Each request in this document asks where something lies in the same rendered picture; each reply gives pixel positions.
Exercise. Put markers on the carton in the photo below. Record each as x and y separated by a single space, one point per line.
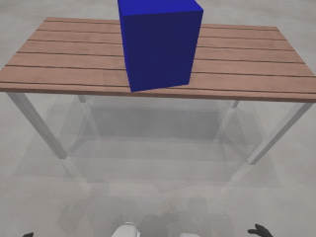
159 40

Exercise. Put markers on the right robot hand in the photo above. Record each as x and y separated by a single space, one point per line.
261 231

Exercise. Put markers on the robot left thigh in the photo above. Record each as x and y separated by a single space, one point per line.
126 231

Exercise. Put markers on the table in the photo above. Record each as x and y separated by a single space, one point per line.
75 56

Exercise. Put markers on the robot left shin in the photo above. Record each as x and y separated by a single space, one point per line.
129 223

